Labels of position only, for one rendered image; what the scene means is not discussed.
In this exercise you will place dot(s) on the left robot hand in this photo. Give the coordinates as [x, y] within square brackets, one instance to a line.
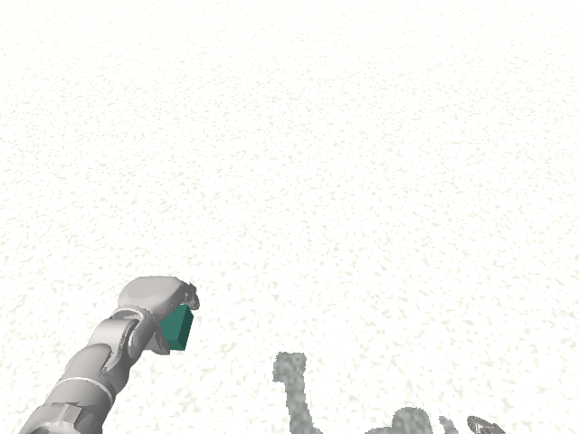
[159, 296]

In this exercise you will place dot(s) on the right robot hand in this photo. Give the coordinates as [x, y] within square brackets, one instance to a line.
[480, 426]

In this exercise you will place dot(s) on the small box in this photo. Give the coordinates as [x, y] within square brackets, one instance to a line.
[176, 327]

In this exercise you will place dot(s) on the left robot arm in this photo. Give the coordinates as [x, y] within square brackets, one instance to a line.
[81, 400]

